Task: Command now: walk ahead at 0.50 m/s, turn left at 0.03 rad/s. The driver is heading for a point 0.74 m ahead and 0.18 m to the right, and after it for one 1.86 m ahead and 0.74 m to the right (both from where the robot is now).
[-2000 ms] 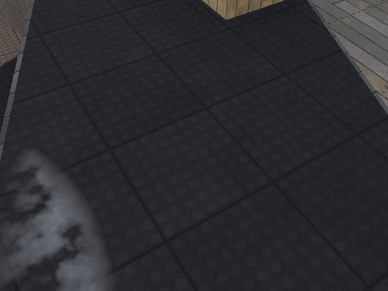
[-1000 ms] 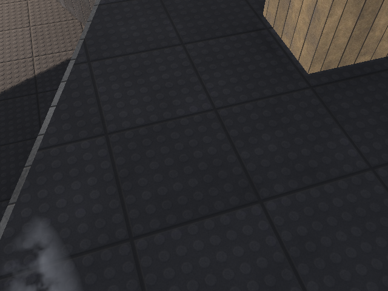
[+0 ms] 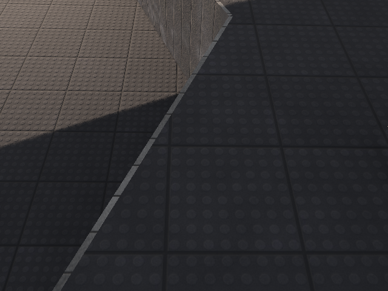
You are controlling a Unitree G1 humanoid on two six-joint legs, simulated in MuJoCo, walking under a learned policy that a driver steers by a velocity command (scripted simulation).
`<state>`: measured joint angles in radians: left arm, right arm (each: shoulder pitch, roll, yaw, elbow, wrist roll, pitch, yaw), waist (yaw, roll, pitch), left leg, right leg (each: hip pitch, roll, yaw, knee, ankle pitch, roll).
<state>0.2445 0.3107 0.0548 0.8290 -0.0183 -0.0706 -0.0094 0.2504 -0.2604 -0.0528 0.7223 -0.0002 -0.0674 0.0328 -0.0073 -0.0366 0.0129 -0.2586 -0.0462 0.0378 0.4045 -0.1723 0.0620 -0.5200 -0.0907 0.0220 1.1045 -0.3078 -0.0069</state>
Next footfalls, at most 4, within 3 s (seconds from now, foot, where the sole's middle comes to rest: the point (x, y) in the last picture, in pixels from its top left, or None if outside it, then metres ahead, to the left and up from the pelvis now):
0.34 right None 0.35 -0.16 -0.78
0.88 left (171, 242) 0.67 0.09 -0.78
1.38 right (242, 207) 0.82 -0.19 -0.78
1.80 left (195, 189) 0.90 0.00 -0.78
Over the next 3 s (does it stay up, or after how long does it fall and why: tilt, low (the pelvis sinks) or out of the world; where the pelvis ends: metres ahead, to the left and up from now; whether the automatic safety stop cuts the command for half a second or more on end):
stays up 0.77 -0.11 0.00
